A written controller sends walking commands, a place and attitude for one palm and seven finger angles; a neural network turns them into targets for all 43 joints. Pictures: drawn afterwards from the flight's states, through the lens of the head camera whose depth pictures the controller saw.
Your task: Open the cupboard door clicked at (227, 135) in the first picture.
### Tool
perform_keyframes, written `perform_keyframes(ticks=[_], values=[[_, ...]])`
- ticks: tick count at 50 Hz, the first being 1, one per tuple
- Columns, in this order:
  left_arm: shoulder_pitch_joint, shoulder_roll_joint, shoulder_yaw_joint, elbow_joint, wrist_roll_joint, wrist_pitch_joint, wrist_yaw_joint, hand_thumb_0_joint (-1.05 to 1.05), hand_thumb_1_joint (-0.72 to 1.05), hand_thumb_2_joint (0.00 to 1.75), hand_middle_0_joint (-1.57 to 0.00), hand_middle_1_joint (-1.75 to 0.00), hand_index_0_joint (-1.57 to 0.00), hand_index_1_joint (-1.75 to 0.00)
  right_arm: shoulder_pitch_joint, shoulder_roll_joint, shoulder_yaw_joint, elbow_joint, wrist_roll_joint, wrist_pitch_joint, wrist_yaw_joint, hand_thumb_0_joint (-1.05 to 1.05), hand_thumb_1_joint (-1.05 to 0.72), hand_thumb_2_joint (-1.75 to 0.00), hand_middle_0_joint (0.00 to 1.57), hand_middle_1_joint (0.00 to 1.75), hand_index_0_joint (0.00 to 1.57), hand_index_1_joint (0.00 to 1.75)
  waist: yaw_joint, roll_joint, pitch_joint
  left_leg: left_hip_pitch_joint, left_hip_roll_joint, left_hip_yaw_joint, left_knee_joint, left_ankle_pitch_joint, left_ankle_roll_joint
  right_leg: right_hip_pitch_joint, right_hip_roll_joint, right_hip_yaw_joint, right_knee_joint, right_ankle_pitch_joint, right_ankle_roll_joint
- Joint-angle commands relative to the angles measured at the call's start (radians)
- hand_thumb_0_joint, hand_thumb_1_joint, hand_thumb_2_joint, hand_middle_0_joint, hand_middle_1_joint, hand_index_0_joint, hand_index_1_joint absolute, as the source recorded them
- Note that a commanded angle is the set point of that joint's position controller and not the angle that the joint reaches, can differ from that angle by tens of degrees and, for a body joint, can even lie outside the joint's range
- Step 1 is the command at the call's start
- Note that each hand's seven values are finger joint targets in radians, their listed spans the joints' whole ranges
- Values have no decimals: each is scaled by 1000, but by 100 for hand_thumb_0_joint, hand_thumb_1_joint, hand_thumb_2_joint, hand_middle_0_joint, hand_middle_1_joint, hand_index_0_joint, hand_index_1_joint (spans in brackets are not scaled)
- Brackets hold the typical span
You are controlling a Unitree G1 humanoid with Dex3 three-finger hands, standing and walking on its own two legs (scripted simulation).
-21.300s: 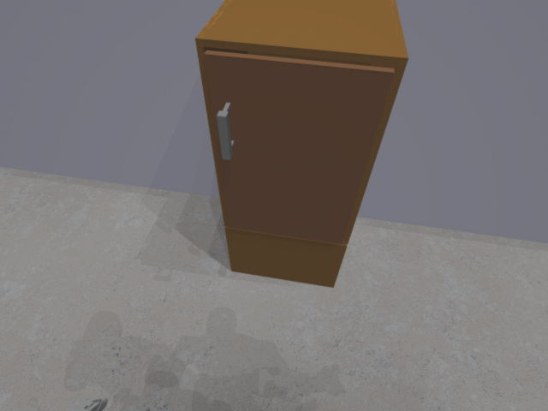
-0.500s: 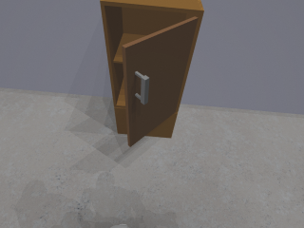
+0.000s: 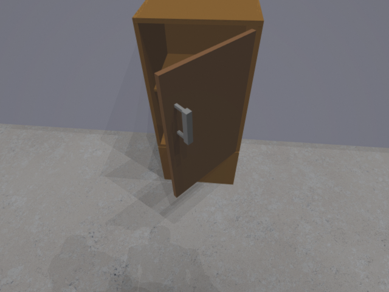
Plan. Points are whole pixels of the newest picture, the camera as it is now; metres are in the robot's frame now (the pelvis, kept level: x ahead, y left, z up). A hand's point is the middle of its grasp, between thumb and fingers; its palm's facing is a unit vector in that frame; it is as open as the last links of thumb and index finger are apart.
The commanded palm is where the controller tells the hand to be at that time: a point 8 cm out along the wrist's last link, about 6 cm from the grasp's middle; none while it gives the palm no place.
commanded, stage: let the arm hang, fingers relaxed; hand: left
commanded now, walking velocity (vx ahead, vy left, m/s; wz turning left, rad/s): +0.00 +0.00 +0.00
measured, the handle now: (183, 124) +0.57 +0.07 +0.00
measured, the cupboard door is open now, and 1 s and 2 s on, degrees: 48 48 48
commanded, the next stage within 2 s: look to check the result in 0.30 s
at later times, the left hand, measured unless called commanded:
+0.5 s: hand out of the picture -0.02 +0.15 -0.18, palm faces +0.05 -0.98 -0.18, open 7.4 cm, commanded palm none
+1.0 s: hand out of the picture -0.02 +0.16 -0.17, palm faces +0.04 -0.98 -0.19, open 7.4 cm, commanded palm none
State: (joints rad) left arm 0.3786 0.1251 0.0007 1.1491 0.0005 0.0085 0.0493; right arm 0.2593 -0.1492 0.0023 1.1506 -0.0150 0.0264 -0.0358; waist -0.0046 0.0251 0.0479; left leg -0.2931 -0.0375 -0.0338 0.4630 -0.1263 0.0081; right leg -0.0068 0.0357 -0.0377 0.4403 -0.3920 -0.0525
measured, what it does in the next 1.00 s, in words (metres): stands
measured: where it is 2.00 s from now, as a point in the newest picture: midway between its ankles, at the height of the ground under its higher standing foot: outside the picture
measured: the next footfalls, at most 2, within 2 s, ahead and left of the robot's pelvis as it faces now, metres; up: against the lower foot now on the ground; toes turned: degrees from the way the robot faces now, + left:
none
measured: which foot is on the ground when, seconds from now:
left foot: down 0.00-1.00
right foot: down 0.00-1.00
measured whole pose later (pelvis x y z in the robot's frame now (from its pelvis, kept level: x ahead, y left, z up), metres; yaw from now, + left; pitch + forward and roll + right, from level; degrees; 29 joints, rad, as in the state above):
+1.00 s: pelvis +0.01 +0.00 +0.00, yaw -1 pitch -2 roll +1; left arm 0.34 0.12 0.01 1.13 0.00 0.00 0.05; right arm 0.25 -0.14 0.01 1.15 -0.01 0.01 -0.04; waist -0.01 -0.01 0.07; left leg -0.27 -0.03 -0.02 0.45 -0.14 0.01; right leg 0.03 0.04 -0.02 0.40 -0.39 -0.05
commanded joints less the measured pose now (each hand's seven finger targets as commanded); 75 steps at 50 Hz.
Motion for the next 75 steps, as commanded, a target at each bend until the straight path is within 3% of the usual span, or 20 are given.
perform_keyframes(ticks=[1,9,11,19,20,27,31,41,52,61,64,66,68,69,70,71,72,74,75], values=[[96,90,18,-17,4,-12,8,0,90,90,-20,-30,-20,-30,63,-66,-13,-20,-5,-12,-8,0,-90,-90,20,30,20,30,-1,-62,80,97,98,-62,-15,100,43,-198,-135,86,-134,260,7],[71,88,31,-39,1,-10,14,0,90,90,-20,-30,-20,-30,66,-56,-11,-27,-5,-17,-19,0,-90,-90,20,30,20,30,3,-24,74,71,93,-34,30,151,39,-134,-138,86,-113,464,35],[73,84,32,-39,1,-9,15,0,90,90,-20,-30,-20,-30,67,-53,-13,-32,-3,-16,-21,0,-90,-90,20,30,20,30,4,-47,73,70,95,-30,38,150,39,-129,-138,84,-114,485,41],[70,83,36,-47,0,-8,11,0,90,90,-20,-30,-20,-30,81,-58,-16,-40,-2,-19,-27,0,-90,-90,20,30,20,30,1,-22,52,99,103,-41,35,187,47,-117,-124,88,-106,469,34],[70,78,35,-46,1,-7,12,0,90,90,-20,-30,-20,-30,81,-59,-16,-41,-2,-19,-27,0,-90,-90,20,30,20,30,1,-39,52,103,105,-42,32,183,48,-117,-122,83,-109,451,31],[75,77,29,-38,0,-6,4,0,90,90,-20,-30,-20,-30,77,-74,-17,-38,-5,-21,-24,0,-90,-90,20,30,20,30,1,-5,56,126,113,-83,-25,131,52,-142,-110,88,-120,255,-1],[76,80,26,-31,1,-7,2,0,90,90,-20,-30,-20,-30,70,-80,-17,-34,-4,-20,-20,0,-90,-90,20,30,20,30,0,-34,73,129,113,-89,-47,102,51,-157,-108,83,-131,202,-4],[77,90,21,-23,1,-11,1,0,90,90,-20,-30,-20,-30,56,-87,-15,-26,-4,-20,-15,0,-90,-90,20,30,20,30,1,-39,68,146,109,-82,-57,100,47,-169,-116,87,-144,199,0],[73,96,24,-30,1,-14,8,0,90,90,-20,-30,-20,-30,51,-83,-13,-23,-2,-23,-18,0,-90,-90,20,30,20,30,2,-49,49,136,104,-56,-18,165,47,-132,-128,87,-134,373,25],[31,139,79,-98,15,25,-5,0,90,90,-20,-30,-20,-30,35,-115,-58,-82,-7,1,-36,0,-90,-90,20,30,20,30,-5,-60,45,55,146,45,110,82,21,-171,-131,198,-25,513,-14],[7,148,89,-127,15,30,-13,0,90,90,-20,-30,-20,-30,31,-132,-69,-111,-9,0,-37,0,-90,-90,20,30,20,30,-8,-11,31,79,176,27,92,62,25,-226,-105,216,16,444,-21],[-10,145,92,-145,16,32,-18,0,90,90,-20,-30,-20,-30,34,-154,-78,-128,-11,-1,-39,0,-90,-90,20,30,20,30,-10,42,32,104,224,-24,51,41,49,-291,-64,203,61,346,-10],[-25,132,95,-165,17,35,-28,0,90,90,-20,-30,-20,-30,50,-190,-89,-143,-15,-3,-38,0,-90,-90,20,30,20,30,-12,136,14,125,315,-126,-48,-44,99,-362,-4,154,185,156,0],[-35,124,97,-177,17,37,-34,0,90,90,-20,-30,-20,-30,60,-207,-93,-150,-19,-7,-37,0,-90,-90,20,30,20,30,-13,212,-8,125,385,-197,-126,-81,139,-387,21,105,303,-23,8],[-55,120,96,-188,17,39,-41,0,90,90,-20,-30,-20,-30,61,-214,-95,-161,-19,-11,-33,0,-90,-90,20,30,20,30,-10,211,-38,119,440,-218,-173,-109,176,-387,2,59,415,-172,17],[-74,120,99,-203,18,41,-49,0,90,90,-20,-30,-20,-30,51,-224,-98,-176,-22,-15,-29,0,-90,-90,20,30,20,30,-13,183,-60,70,470,-213,-197,-147,189,-369,-26,61,470,-216,19],[-79,111,99,-209,19,40,-56,0,90,90,-20,-30,-20,-30,23,-230,-97,-189,-26,-17,-28,0,-90,-90,20,30,20,30,3,142,-65,34,462,-176,-185,-137,178,-339,-47,63,450,-198,17],[-6,109,103,-195,20,38,-65,0,90,90,-20,-30,-20,-30,-47,-235,-97,-214,-27,-12,-23,0,-90,-90,20,30,20,30,54,96,-96,-45,394,-24,-98,-135,108,-197,-44,13,258,-65,21],[57,127,110,-180,23,37,-62,0,90,90,-20,-30,-20,-30,-83,-226,-96,-230,-22,-5,-21,0,-90,-90,20,30,20,30,88,4,-84,-139,328,60,11,-194,59,-97,-39,7,101,50,22]])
